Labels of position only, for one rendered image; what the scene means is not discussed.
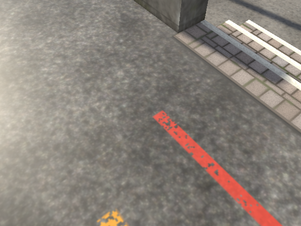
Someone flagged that stairs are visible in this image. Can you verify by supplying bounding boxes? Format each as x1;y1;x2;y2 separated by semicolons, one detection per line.
217;20;301;83

